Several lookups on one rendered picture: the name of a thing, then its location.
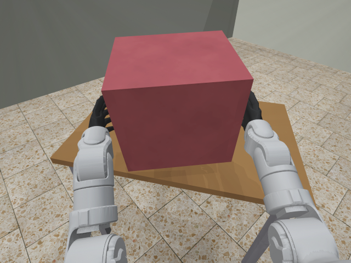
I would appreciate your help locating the robot left forearm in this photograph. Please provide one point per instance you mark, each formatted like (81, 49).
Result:
(93, 182)

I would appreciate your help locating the robot right forearm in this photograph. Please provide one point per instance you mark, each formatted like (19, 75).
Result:
(285, 196)

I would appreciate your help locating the right robot upper arm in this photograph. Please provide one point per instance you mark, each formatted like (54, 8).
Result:
(302, 240)

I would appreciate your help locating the table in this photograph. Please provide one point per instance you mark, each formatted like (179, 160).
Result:
(237, 179)

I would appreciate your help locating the robot right hand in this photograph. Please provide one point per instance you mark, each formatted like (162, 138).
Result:
(252, 111)

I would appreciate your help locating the left robot upper arm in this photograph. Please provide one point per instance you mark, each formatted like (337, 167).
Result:
(108, 248)

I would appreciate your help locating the carton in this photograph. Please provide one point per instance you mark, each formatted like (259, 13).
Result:
(176, 99)

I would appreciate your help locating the robot left hand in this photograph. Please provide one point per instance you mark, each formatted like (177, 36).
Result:
(98, 116)

